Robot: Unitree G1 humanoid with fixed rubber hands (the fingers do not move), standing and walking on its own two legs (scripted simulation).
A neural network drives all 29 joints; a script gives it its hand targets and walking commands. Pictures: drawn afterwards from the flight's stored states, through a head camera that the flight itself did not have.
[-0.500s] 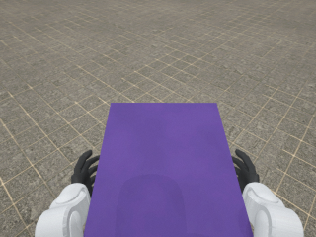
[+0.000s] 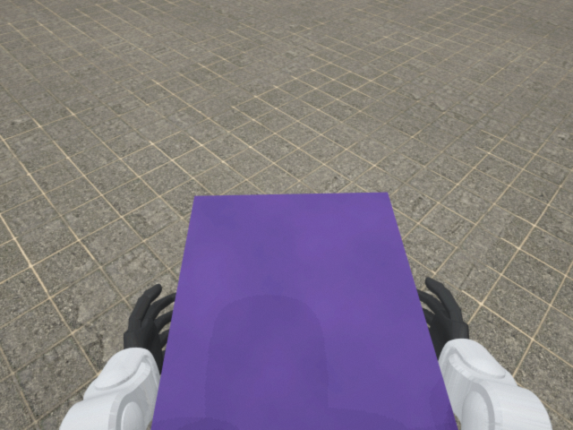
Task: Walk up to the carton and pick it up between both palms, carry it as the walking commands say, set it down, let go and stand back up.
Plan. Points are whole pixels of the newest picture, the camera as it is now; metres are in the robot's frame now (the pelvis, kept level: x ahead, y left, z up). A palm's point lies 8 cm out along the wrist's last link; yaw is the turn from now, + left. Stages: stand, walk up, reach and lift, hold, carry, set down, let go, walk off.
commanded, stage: carry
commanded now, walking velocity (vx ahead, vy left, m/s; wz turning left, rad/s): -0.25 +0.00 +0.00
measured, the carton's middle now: (294, 337) +0.27 +0.01 +0.00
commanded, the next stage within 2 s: none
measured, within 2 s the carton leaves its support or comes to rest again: neither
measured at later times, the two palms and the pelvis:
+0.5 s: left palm out of the picture +0.04 +0.14 +0.09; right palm out of the picture +0.04 -0.21 +0.08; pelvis -0.19 -0.03 +0.01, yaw +0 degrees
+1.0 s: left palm out of the picture -0.06 +0.15 +0.11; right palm out of the picture -0.07 -0.20 +0.10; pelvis -0.29 -0.01 +0.01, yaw -1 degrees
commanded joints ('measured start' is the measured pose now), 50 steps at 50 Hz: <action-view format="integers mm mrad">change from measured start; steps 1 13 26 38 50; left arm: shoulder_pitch -447 -350 -352 -521 -387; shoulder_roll -751 -677 -661 -727 -601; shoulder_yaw -867 -757 -742 -870 -712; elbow -153 -66 -130 -164 9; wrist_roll -254 -209 -208 -261 -182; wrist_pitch -29 -7 -16 -16 31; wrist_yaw -108 -109 -101 -117 -87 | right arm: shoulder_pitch -387 -445 -398 -465 -507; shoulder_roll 653 640 661 656 578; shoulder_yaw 752 791 782 758 767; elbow -165 -143 -125 -159 -81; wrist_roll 216 226 229 229 211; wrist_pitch -21 23 26 -1 58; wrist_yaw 108 88 72 97 73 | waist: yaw -26 -4 -6 -23 7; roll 170 -248 -188 189 -220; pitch -220 -185 -282 -141 -75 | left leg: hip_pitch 122 -214 -62 -1 -320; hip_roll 247 4 -67 231 20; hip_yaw -131 -25 9 -152 47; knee -179 415 166 -435 111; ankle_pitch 542 -336 -227 -216 -146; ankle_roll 115 -78 -49 81 -63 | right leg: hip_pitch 22 354 406 63 612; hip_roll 2 -411 -293 4 -356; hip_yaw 37 290 222 53 397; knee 87 -741 -833 -90 -1027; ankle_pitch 23 791 313 164 -244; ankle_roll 11 -213 -145 9 -155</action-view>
